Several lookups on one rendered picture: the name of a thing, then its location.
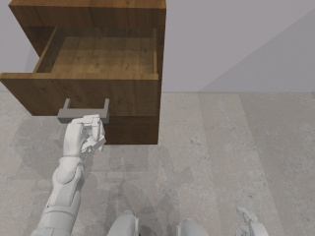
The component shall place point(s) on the robot right thigh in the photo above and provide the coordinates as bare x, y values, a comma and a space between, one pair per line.
190, 228

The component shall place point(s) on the cabinet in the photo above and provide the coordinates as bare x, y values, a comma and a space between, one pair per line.
38, 19

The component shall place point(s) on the robot left forearm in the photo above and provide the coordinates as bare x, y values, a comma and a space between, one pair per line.
61, 210

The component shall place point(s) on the robot left shin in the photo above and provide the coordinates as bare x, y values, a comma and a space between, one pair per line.
127, 212

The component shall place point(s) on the handle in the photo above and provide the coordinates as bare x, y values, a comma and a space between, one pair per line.
66, 114

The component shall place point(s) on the drawer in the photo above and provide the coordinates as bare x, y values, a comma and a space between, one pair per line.
89, 65

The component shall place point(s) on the left robot hand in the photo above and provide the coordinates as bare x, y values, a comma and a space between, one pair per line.
76, 135

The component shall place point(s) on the right robot hand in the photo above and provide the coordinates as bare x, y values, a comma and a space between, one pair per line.
255, 228

